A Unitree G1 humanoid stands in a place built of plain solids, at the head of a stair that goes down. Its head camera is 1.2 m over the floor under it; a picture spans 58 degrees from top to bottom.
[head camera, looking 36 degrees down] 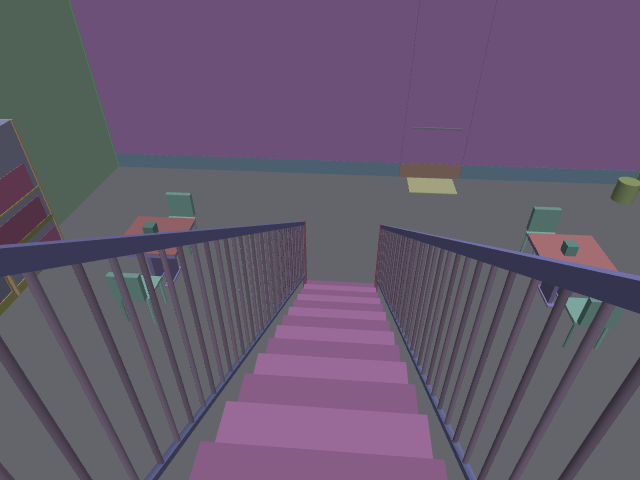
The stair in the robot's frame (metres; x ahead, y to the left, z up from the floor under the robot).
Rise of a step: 0.19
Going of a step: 0.30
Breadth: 0.92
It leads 4 degrees to the right of straight ahead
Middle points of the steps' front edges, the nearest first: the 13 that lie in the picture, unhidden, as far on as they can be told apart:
0.85 0.00 -0.39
1.15 -0.02 -0.58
1.45 -0.05 -0.78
1.75 -0.07 -0.97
2.04 -0.09 -1.16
2.34 -0.12 -1.36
2.64 -0.14 -1.55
2.94 -0.16 -1.75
3.24 -0.19 -1.94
3.53 -0.21 -2.13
3.83 -0.23 -2.33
4.13 -0.26 -2.52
4.43 -0.28 -2.72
